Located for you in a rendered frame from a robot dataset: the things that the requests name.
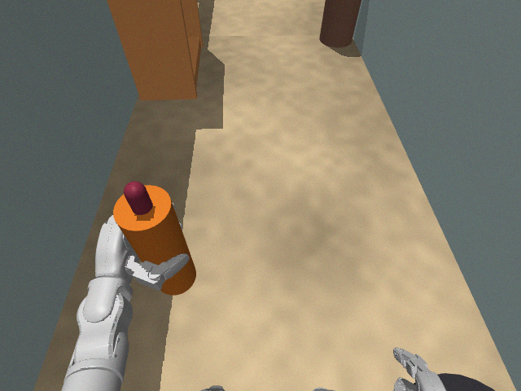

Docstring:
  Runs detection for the left robot arm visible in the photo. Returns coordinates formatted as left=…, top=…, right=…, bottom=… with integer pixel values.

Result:
left=61, top=276, right=133, bottom=391

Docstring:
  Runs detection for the right robot hand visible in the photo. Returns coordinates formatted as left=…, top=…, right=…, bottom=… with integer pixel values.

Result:
left=393, top=348, right=447, bottom=391

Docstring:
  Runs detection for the left robot hand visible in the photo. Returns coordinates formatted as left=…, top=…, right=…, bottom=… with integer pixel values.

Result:
left=95, top=202, right=190, bottom=291

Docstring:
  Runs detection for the bookshelf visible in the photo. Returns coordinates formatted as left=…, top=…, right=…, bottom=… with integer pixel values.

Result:
left=107, top=0, right=203, bottom=100

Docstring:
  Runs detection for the bottle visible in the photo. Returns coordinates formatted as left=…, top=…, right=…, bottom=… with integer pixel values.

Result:
left=113, top=182, right=196, bottom=296

